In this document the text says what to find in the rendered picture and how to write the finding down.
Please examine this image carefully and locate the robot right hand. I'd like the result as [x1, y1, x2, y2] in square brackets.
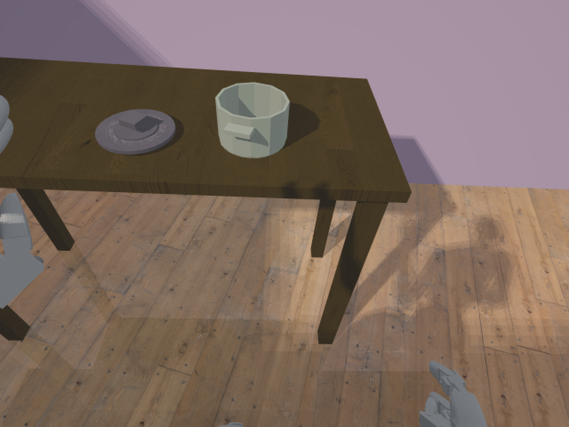
[420, 360, 487, 427]

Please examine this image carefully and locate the pot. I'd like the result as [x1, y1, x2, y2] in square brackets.
[215, 83, 290, 158]

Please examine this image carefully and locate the lid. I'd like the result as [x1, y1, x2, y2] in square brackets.
[95, 109, 176, 155]

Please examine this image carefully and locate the table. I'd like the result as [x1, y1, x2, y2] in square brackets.
[0, 57, 412, 344]

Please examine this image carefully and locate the robot left hand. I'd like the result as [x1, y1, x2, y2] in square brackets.
[0, 95, 44, 309]

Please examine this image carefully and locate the knob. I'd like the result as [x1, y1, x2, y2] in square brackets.
[118, 110, 148, 131]

